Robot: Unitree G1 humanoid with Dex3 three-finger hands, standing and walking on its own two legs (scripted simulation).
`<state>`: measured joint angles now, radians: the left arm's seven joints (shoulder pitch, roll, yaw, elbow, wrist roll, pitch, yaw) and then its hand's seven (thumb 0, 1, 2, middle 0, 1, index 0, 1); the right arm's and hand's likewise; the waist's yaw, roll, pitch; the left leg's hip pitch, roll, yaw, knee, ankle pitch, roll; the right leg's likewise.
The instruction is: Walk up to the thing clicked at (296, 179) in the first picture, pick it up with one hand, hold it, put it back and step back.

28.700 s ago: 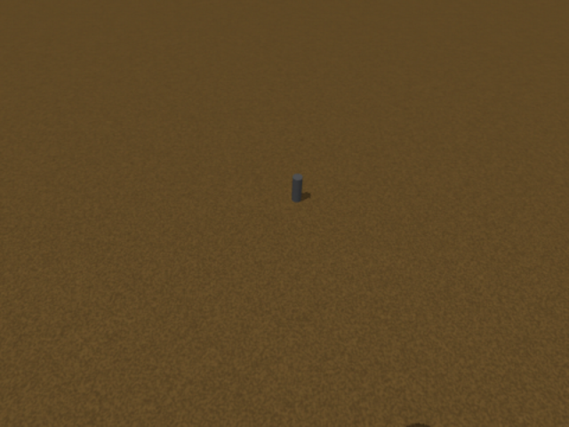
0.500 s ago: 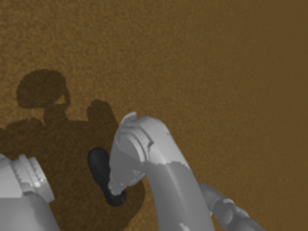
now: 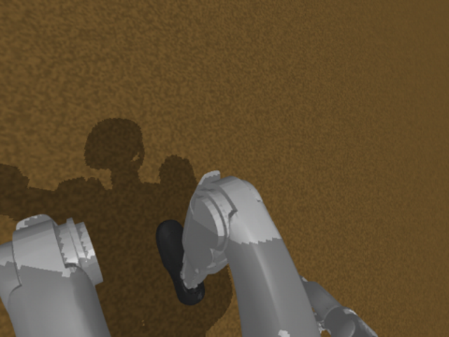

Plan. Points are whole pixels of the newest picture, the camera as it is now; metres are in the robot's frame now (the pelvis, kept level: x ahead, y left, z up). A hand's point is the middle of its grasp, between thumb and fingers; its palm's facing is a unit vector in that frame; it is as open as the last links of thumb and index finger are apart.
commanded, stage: home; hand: left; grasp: from the side
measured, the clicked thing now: out of the picture +0.50 +0.29 -0.25
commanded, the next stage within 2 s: none
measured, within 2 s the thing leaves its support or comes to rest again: neither
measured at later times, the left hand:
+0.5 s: hand out of the picture +0.36 +0.41 -0.01, palm faces +0.30 -0.81 -0.51, open 16.4 cm
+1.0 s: hand out of the picture +0.29 +0.29 +0.19, palm faces +0.34 -0.85 -0.40, open 16.9 cm
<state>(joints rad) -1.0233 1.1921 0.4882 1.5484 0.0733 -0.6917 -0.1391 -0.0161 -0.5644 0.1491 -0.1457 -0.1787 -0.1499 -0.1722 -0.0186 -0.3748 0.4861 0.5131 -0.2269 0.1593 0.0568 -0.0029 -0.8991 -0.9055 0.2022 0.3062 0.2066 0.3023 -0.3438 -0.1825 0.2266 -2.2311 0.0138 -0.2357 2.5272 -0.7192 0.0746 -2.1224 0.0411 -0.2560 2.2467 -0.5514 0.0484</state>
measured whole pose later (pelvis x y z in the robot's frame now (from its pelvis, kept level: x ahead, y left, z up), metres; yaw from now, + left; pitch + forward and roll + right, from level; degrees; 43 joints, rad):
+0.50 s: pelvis +0.01 +0.00 +0.08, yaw +7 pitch +34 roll -9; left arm -0.47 0.71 0.41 0.74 0.12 -0.11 -0.03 -0.01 -0.37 0.17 -0.10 -0.10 -0.09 -0.10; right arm 0.14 -0.30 0.10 0.55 0.01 0.23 0.06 0.00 -0.91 -0.91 0.20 0.31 0.21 0.30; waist -0.12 0.00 -0.11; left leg -2.12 0.01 -0.05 2.21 -0.70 0.08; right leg -2.09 0.01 -0.09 2.07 -0.59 0.03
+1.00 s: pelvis +0.07 -0.02 +0.30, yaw +13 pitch +25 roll -3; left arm -0.05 0.35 0.18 0.51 0.01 0.11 0.13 -0.01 -0.46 0.12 -0.11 -0.10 -0.10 -0.10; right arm 0.17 -0.25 0.02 0.53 0.06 0.04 -0.09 0.01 -0.90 -0.90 0.20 0.31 0.20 0.30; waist -0.07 0.00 -0.17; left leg -1.25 0.01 -0.04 1.45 -0.62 0.01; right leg -1.26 0.03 -0.06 1.38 -0.55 -0.02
